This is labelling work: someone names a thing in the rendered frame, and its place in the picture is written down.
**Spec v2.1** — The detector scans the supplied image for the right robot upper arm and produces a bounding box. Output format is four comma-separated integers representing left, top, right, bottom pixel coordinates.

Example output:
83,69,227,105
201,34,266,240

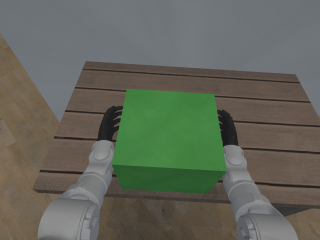
236,213,297,240

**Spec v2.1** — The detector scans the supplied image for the left robot forearm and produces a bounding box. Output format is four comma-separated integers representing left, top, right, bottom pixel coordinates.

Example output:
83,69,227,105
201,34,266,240
37,140,115,238

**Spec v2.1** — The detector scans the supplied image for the robot left hand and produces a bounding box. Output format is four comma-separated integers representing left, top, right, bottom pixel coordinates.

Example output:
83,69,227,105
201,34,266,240
97,105,123,142

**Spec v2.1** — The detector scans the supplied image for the left robot upper arm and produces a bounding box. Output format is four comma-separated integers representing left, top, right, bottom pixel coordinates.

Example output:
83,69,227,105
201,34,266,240
38,198,100,240

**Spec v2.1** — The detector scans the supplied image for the right robot forearm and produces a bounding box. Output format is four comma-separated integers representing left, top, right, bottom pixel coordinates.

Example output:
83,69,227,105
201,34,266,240
222,145,298,240

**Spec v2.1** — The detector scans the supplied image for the carton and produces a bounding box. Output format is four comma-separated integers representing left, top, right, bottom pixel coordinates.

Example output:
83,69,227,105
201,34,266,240
112,88,227,194

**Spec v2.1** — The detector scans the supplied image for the robot right hand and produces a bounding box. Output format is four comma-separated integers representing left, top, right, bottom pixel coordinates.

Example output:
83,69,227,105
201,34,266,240
217,110,239,147

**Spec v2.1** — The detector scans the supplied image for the table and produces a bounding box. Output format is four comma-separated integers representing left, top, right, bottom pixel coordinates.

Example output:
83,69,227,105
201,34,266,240
32,61,320,217

